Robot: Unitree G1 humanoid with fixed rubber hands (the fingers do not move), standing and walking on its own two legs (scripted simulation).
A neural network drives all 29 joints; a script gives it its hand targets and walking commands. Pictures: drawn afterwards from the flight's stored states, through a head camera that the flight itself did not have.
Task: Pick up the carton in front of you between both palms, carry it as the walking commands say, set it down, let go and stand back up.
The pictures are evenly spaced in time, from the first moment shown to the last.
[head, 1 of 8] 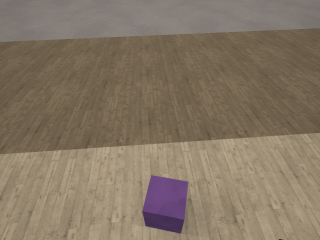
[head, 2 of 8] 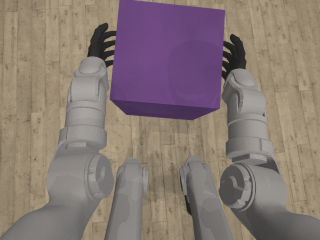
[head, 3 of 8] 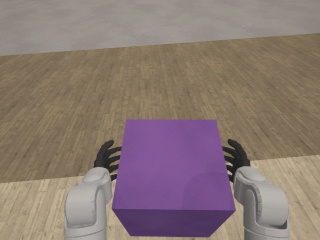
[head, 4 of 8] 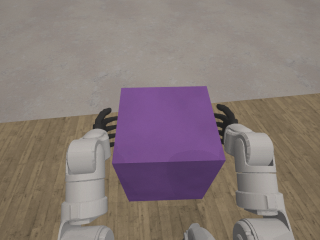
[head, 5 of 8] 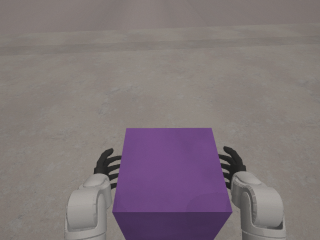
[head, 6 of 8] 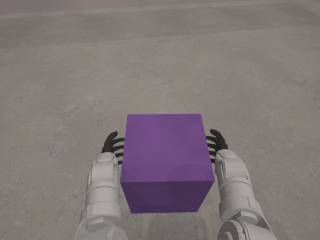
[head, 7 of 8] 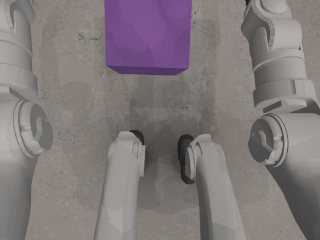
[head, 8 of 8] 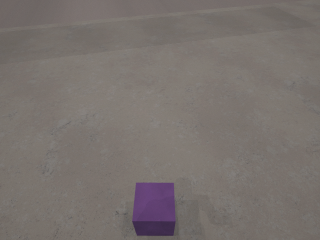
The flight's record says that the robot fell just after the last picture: no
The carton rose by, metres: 0.67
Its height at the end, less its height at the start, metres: -0.38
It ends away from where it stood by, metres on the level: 5.57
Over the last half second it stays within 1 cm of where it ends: yes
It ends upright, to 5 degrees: yes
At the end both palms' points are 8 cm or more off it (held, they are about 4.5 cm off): yes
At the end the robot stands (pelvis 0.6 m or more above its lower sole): yes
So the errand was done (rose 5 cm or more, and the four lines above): yes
